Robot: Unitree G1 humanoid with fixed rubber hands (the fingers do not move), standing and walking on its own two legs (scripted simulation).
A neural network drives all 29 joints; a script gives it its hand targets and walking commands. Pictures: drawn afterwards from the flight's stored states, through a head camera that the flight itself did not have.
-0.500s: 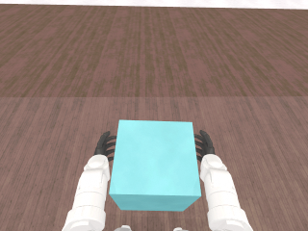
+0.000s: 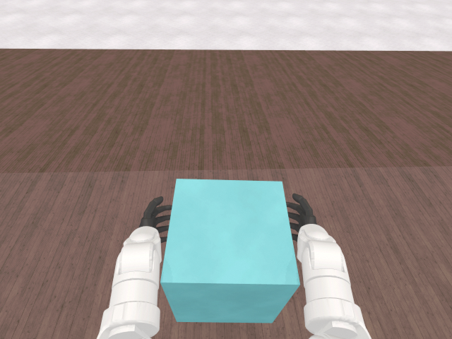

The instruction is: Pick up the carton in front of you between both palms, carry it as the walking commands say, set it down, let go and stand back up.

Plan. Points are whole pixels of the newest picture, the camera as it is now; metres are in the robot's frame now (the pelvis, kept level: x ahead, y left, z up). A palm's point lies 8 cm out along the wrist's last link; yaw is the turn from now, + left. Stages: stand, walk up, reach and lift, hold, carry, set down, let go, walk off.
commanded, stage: reach and lift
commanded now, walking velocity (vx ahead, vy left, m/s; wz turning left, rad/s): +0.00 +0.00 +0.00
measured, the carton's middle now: (227, 254) +0.29 +0.00 -0.05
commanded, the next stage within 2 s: hold in 0.74 s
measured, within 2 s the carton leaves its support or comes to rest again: neither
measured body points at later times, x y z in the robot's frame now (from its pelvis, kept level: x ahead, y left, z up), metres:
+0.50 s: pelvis +0.02 +0.00 +0.01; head -0.01 +0.01 +0.46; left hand +0.32 +0.15 +0.03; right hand +0.33 -0.15 +0.03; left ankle +0.04 +0.13 -0.74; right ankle +0.02 -0.12 -0.74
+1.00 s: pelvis +0.02 +0.00 +0.01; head -0.03 +0.00 +0.46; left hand +0.31 +0.15 +0.05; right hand +0.31 -0.15 +0.05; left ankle +0.04 +0.13 -0.74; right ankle +0.02 -0.12 -0.74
